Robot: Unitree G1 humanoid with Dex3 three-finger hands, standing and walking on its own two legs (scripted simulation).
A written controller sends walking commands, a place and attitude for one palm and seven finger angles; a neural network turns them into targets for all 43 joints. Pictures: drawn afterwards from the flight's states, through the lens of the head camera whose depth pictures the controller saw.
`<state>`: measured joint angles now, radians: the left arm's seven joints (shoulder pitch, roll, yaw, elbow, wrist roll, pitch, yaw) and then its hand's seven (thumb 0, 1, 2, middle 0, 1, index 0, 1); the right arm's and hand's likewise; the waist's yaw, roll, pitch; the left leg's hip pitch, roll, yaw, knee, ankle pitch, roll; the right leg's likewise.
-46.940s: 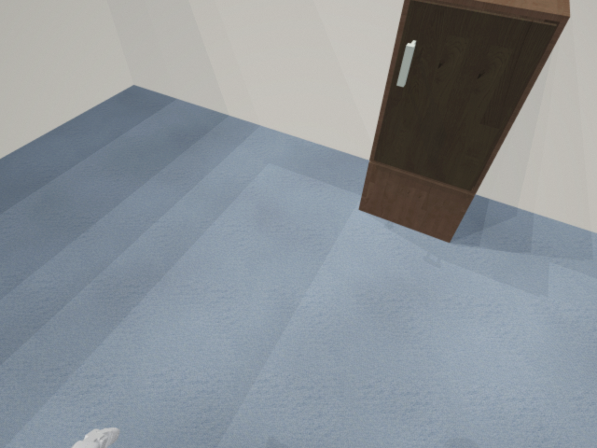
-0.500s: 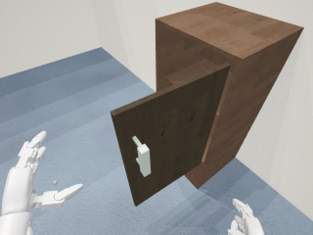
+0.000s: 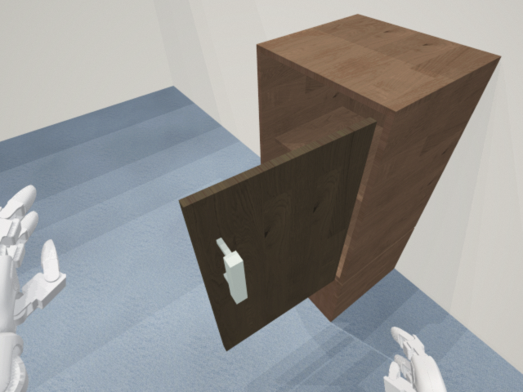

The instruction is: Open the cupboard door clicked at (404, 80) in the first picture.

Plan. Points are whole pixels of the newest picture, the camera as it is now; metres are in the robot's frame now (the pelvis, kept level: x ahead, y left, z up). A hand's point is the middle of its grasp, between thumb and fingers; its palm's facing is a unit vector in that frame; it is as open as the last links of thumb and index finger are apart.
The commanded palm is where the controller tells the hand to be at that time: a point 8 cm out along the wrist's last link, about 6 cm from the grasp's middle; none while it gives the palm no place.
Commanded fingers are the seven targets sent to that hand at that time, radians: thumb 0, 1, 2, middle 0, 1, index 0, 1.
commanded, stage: draw the hand back to the body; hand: left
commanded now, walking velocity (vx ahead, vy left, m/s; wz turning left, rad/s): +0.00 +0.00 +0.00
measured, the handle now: (230, 270) +0.33 +0.11 -0.02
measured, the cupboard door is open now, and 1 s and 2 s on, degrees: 86 86 86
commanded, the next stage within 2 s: step back with the hand held close in 0.22 s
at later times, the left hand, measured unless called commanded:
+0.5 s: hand (62, 274) +0.19 +0.26 +0.17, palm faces +0.43 -0.77 -0.47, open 7.4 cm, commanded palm +0.13 +0.29 +0.17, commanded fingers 0.00 0.90 0.90 -0.20 -0.30 -0.20 -0.30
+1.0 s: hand out of the picture +0.10 +0.28 +0.15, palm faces +0.42 -0.75 -0.50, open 7.4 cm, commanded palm +0.04 +0.32 +0.17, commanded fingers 0.00 0.90 0.90 -0.20 -0.30 -0.20 -0.30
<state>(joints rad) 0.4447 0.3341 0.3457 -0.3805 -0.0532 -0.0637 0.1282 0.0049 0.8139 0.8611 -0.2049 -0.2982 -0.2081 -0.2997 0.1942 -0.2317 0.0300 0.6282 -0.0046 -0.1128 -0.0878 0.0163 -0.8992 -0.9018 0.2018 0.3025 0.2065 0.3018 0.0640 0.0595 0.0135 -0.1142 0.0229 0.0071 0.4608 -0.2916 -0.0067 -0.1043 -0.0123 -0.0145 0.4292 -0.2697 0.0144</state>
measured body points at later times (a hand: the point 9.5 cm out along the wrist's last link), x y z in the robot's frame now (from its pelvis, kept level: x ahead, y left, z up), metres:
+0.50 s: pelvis -0.02 -0.01 +0.00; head -0.01 -0.03 +0.45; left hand +0.16 +0.29 +0.19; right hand +0.17 -0.24 -0.08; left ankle -0.02 +0.12 -0.74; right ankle -0.02 -0.13 -0.74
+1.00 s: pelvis -0.11 +0.02 -0.01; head -0.09 +0.02 +0.44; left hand +0.07 +0.32 +0.18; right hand +0.07 -0.22 -0.08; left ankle -0.02 +0.12 -0.74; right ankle -0.02 -0.13 -0.74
